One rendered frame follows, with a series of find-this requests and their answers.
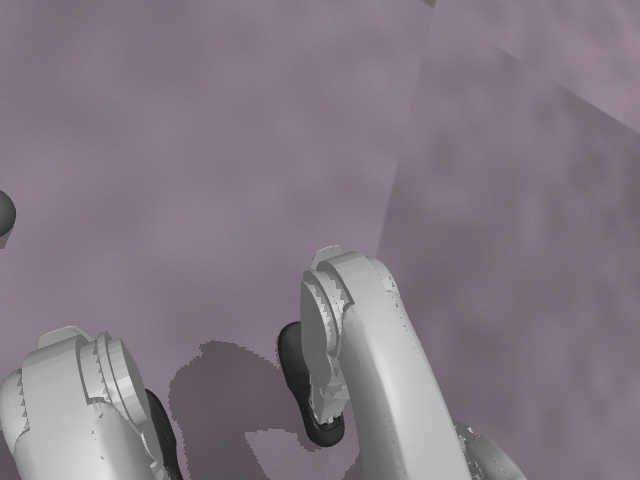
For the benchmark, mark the right robot hand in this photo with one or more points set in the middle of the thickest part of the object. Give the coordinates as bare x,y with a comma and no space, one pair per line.
485,459

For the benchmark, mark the ball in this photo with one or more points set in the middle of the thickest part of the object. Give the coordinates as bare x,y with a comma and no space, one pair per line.
7,213

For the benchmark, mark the left robot foot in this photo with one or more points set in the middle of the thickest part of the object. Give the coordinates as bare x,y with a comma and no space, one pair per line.
165,436

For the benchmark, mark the right robot foot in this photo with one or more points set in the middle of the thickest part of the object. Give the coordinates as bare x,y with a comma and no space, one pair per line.
297,378

